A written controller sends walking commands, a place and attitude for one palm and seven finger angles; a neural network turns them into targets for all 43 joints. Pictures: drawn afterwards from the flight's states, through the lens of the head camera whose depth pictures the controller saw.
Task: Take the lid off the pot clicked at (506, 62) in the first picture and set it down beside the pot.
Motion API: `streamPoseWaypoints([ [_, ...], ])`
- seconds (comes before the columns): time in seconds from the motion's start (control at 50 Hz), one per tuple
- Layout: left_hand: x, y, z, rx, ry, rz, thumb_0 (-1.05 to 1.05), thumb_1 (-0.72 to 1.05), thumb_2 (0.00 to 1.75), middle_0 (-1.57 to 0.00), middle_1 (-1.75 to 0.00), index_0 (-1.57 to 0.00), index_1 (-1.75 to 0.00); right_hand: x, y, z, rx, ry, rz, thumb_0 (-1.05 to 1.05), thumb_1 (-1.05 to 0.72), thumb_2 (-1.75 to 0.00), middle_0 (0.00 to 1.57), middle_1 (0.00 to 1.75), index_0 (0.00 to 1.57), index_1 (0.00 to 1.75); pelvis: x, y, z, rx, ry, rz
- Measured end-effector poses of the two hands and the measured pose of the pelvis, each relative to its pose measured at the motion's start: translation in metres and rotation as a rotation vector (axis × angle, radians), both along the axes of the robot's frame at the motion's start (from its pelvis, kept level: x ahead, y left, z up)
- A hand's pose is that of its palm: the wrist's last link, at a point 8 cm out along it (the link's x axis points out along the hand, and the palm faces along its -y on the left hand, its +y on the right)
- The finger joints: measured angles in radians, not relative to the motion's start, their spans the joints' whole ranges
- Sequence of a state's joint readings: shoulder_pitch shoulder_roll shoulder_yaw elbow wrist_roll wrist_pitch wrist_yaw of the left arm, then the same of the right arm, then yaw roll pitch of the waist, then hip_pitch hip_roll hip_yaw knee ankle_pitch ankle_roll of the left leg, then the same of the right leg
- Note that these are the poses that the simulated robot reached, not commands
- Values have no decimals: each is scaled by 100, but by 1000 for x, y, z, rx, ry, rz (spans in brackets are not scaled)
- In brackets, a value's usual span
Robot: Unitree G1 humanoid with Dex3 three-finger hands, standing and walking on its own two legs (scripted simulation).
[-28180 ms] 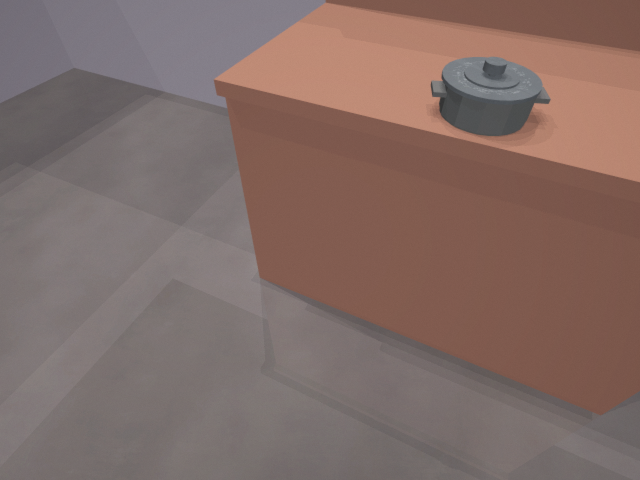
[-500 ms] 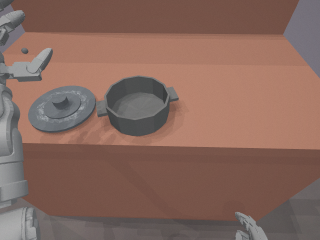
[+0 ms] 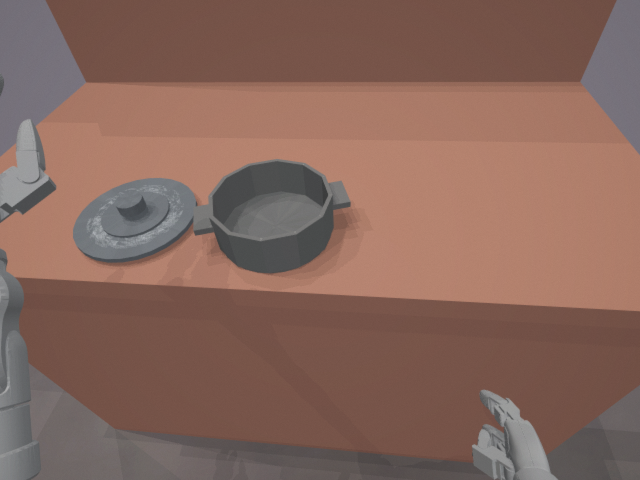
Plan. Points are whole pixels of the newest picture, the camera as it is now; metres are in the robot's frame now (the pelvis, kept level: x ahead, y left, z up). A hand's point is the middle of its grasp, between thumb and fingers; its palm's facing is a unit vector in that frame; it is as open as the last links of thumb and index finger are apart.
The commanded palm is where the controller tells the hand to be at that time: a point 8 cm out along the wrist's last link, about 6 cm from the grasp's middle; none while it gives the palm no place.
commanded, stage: draw the hand back to the body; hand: left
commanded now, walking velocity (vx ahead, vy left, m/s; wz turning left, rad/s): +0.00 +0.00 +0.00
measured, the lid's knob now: (130, 204) +0.47 +0.35 +0.09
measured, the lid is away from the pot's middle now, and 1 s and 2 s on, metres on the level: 0.23 0.23 0.23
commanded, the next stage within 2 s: step back with the hand held close in 0.90 s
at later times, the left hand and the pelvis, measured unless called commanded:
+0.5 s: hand out of the picture +0.22 +0.26 +0.28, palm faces +0.48 -0.83 -0.27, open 7.5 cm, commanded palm +0.16 +0.30 +0.27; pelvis -0.01 +0.02 +0.00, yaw +0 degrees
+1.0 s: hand out of the picture +0.17 +0.28 +0.27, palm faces +0.49 -0.82 -0.30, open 7.4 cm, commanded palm +0.12 +0.33 +0.27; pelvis -0.01 +0.05 +0.00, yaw +1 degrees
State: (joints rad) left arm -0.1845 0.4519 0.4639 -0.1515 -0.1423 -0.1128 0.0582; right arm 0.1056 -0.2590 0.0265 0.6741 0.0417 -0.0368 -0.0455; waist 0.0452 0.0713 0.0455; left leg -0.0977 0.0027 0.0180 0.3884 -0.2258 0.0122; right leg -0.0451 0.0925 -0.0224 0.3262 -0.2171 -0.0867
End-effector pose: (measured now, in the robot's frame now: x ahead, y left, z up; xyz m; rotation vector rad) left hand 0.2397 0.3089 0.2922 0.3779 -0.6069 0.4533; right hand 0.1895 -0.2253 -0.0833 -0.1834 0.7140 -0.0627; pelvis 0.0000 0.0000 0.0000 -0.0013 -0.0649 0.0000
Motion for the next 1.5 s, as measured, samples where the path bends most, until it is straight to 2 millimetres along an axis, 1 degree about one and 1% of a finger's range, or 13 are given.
streamPoseWaypoints([
  [0.14,-20,-2,-3,10,-2,11,1,77,90,-24,-32,-24,-33,1,10,0,16,-7,23,1,-91,-90,20,30,20,30,-3,-1,0,0,-11,3],
  [0.26,-36,-4,-6,29,-7,3,1,85,90,-22,-31,-22,-31,-5,13,-2,13,5,19,1,-91,-90,20,30,20,30,-4,3,1,-2,-17,1],
  [0.52,-65,-5,-12,85,2,-36,1,88,89,-21,-30,-21,-31,-14,22,0,-3,-2,0,1,-91,-90,20,30,20,30,-6,18,1,-8,-27,-5],
  [0.82,-106,3,-18,129,24,-44,1,88,89,-21,-30,-21,-31,-7,53,12,-2,-53,45,1,-91,-90,20,30,20,30,-8,37,1,-20,-38,2],
  [0.9,-112,10,-16,129,7,-29,1,88,89,-21,-30,-21,-31,-5,63,13,0,-58,62,1,-91,-90,20,30,20,30,-10,41,0,-22,-42,7],
  [1.02,-113,15,-18,117,7,-23,1,88,89,-21,-30,-21,-31,-6,73,14,7,-60,76,1,-91,-90,21,30,20,30,-12,46,0,-22,-42,8],
  [1.1,-113,22,-4,215,-49,14,1,88,89,-21,-30,-21,-31,-9,74,14,6,-48,77,1,-91,-90,21,30,20,30,-16,48,-1,-31,-12,4],
  [1.14,-110,24,0,249,-76,12,1,88,89,-21,-30,-21,-31,-13,71,14,3,-35,60,1,-91,-90,21,30,20,30,-18,50,-1,-35,8,-4],
  [1.18,-105,23,-1,261,-76,-13,1,88,89,-20,-30,-21,-31,-19,66,14,-3,-21,30,1,-91,-90,21,30,20,30,-20,54,-1,-35,24,-13],
  [1.24,-96,19,-11,274,-27,-69,1,88,89,-20,-30,-21,-31,-30,56,15,-20,-5,-29,1,-91,-90,21,30,20,30,-23,60,-2,-32,43,-24],
  [1.3,-93,16,-22,299,40,-119,1,88,89,-20,-30,-21,-31,-46,48,15,-40,13,-86,1,-91,-90,21,30,20,30,-27,65,-4,-28,59,-31],
  [1.4,-106,15,-28,362,82,-145,1,88,89,-21,-30,-21,-31,-75,39,12,-75,45,-131,1,-91,-90,20,30,20,30,-37,68,-9,-16,73,-32],
  [1.5,-127,17,-18,393,11,-92,1,88,89,-21,-30,-22,-31,-97,41,0,-72,65,-130,1,-91,-90,20,30,20,30,-47,68,-13,-10,87,-22],
])
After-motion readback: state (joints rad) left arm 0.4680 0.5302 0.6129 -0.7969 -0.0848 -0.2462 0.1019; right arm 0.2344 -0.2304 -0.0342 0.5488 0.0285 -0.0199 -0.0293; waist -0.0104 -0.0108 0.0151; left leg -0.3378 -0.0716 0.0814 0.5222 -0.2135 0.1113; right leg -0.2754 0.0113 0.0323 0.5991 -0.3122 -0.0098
